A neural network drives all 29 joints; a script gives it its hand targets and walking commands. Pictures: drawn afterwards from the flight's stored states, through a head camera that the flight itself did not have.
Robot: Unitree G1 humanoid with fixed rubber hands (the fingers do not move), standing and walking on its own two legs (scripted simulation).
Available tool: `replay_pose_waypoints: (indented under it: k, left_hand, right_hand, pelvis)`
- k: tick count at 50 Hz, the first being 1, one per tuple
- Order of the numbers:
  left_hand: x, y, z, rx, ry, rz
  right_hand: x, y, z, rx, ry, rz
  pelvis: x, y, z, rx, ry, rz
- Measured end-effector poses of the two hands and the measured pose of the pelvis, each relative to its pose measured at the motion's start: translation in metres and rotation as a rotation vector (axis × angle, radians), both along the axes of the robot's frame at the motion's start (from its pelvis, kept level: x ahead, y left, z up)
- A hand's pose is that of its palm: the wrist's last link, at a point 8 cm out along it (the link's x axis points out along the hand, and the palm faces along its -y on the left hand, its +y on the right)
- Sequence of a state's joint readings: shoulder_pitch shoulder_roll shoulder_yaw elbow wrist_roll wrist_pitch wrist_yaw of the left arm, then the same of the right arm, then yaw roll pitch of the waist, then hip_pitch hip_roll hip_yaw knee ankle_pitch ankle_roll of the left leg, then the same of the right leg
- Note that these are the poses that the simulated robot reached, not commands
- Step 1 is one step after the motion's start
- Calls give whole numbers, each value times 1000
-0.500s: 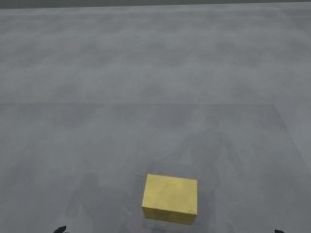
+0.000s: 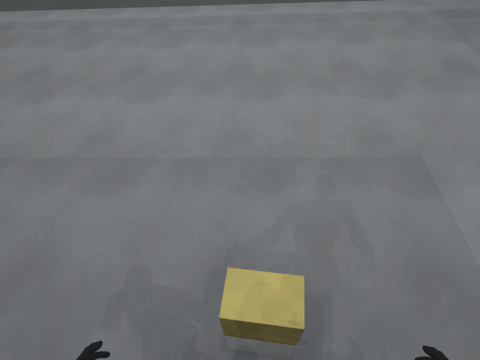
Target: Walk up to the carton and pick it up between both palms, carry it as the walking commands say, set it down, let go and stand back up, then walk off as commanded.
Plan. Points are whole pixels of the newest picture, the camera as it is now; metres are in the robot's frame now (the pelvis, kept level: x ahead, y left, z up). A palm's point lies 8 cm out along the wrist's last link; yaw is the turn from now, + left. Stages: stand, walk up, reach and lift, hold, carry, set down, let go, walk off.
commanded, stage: walk off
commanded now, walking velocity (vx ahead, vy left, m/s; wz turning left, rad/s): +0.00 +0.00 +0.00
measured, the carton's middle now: (262, 307) +0.40 -0.03 -0.66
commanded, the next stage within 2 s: none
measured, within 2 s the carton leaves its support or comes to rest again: neither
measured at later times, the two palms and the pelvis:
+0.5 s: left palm out of the picture +0.02 +0.42 -0.15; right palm out of the picture +0.04 -0.21 -0.13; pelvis -0.02 +0.09 -0.02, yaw +5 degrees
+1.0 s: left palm out of the picture -0.10 +0.49 -0.11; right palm out of the picture +0.06 -0.04 -0.15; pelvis -0.06 +0.20 -0.01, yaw +15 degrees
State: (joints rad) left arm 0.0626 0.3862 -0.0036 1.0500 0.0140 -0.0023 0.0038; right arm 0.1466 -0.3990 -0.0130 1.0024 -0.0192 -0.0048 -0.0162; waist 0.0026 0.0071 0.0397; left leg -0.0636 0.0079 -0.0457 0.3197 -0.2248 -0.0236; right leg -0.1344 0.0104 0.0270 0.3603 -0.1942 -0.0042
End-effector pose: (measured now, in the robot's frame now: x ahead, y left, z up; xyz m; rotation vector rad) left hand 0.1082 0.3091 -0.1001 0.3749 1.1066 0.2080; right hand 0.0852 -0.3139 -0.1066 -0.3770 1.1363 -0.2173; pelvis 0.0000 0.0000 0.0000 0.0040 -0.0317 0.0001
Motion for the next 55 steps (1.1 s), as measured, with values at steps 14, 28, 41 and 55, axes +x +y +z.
replay_pose_waypoints:
  k: [14, 28, 41, 55]
  left_hand:
    - [-18, 1, -15, -25, 45, 20]
    - [-94, 129, -45, 4, 138, 160]
    - [-115, 163, -24, -15, 71, 244]
    - [-244, 219, -10, 21, 179, 435]
  right_hand:
    - [-29, 15, -7, 6, 134, -58]
    - [-48, 130, -19, 19, 194, 11]
    - [-19, 209, -25, 82, 84, 109]
    - [-9, 298, -34, 151, 138, 258]
  pelvis:
    - [-1, 13, -2, -6, 6, 9]
    - [-28, 116, -20, -20, -8, 106]
    - [-47, 174, -11, -10, 16, 169]
    - [-70, 232, -6, 26, 2, 320]
